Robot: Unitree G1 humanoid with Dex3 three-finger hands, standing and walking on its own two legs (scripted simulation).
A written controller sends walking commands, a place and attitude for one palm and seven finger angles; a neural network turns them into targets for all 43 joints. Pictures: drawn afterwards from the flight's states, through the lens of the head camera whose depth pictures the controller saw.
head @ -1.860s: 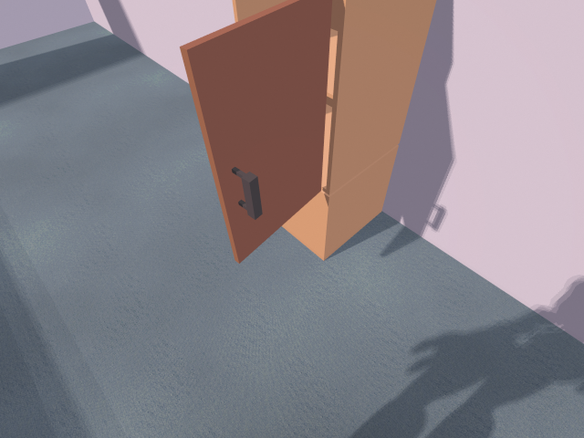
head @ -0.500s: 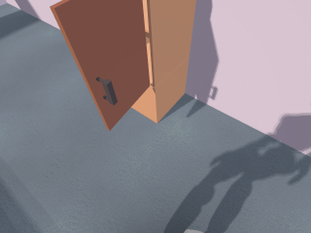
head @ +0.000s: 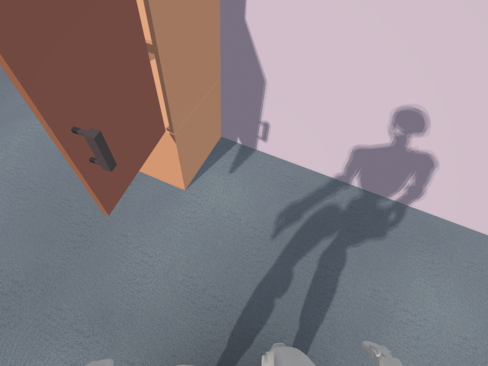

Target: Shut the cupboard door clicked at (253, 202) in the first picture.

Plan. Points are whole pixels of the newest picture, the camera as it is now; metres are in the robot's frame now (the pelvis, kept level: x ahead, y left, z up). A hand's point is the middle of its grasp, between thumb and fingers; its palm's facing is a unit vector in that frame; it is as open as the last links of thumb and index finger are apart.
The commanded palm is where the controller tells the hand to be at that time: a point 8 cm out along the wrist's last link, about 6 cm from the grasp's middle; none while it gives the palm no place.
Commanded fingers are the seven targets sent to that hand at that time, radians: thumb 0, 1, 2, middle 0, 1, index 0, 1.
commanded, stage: walk around to get in front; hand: left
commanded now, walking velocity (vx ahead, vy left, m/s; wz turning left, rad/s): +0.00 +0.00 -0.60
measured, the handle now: (93, 148) +0.53 +0.40 -0.08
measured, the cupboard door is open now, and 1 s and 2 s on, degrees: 96 96 96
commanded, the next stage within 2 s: none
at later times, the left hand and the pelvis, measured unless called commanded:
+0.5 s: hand (169, 338) +0.17 +0.16 -0.18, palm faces -0.34 -0.92 -0.19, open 7.4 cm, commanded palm none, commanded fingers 0.00 0.90 0.90 -0.20 -0.30 -0.20 -0.30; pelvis +0.01 -0.01 +0.00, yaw -19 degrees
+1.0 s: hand (212, 325) +0.20 +0.08 -0.17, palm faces -0.59 -0.77 -0.24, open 7.4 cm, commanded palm none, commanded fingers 0.00 0.90 0.90 -0.20 -0.30 -0.20 -0.30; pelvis +0.01 -0.04 +0.00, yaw -38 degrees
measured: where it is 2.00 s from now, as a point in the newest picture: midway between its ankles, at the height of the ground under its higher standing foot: outside the picture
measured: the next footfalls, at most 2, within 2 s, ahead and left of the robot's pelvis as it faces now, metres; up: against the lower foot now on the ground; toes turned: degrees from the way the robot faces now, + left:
right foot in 0.18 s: +0.04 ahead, -0.16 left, +0.00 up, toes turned -9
left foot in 0.40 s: +0.09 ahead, +0.10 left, +0.00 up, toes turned -13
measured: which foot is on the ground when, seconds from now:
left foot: down 0.00-0.18, up 0.20-0.38, down 0.40-0.70, up 0.72-1.00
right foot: up 0.00-0.16, down 0.18-0.40, up 0.42-0.68, down 0.70-1.00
